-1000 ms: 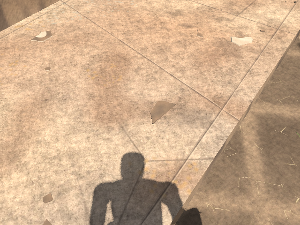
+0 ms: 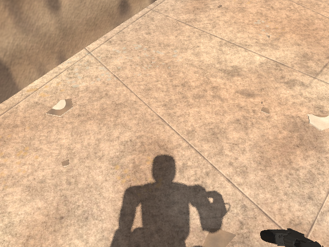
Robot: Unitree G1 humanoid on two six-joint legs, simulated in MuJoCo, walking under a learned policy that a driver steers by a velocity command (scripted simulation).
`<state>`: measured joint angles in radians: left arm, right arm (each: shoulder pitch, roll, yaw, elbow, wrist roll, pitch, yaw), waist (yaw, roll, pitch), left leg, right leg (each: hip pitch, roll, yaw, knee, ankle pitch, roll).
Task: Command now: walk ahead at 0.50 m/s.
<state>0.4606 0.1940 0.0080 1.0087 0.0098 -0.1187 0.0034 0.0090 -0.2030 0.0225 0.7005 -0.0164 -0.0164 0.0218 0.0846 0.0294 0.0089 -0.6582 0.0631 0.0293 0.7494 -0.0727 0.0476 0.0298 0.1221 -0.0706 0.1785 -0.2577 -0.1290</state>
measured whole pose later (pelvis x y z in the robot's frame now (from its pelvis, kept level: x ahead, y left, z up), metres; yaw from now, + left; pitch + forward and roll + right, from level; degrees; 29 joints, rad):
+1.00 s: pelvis +0.53 -0.04 +0.00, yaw -19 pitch +2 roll +0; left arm 0.42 0.26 0.07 0.87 0.00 -0.05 -0.01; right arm 0.10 -0.26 -0.02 0.72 -0.04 -0.02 0.01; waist 0.07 0.04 0.02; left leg -0.69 0.12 -0.06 0.84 -0.09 -0.05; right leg -0.09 0.16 0.11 0.28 -0.20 -0.13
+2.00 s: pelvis +0.82 -0.12 -0.01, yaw -21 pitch -1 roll -1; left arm 0.18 0.25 0.04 0.76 0.03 0.01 0.04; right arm 0.24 -0.27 -0.06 0.75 -0.01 0.08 0.03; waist 0.00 0.00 0.04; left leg -0.34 0.02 0.05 0.77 -0.42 0.02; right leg -0.33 -0.07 -0.18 0.50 -0.16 -0.03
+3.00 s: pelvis +0.85 -0.08 +0.00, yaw +5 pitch +1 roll +0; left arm 0.41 0.28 0.06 0.84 0.02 -0.02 -0.02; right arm 0.19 -0.26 -0.03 0.75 -0.04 -0.02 0.03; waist 0.04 -0.02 0.00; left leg -0.23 -0.04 0.01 0.46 -0.25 0.05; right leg -0.17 -0.02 -0.02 0.56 -0.39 -0.05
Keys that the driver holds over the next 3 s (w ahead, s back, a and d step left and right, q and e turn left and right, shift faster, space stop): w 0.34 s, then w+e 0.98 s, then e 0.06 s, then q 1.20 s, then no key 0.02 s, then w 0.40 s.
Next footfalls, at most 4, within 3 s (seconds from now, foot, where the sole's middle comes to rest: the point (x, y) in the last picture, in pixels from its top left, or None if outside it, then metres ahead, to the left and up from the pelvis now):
0.14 left None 0.21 0.10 -0.78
0.64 right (210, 240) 0.51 -0.08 -0.78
1.20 left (194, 165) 0.85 -0.01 -0.78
1.64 right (252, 164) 0.87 -0.27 -0.78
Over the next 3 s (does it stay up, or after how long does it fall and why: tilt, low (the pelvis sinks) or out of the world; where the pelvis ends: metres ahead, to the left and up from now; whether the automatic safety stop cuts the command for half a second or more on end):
stays up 0.85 -0.08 0.00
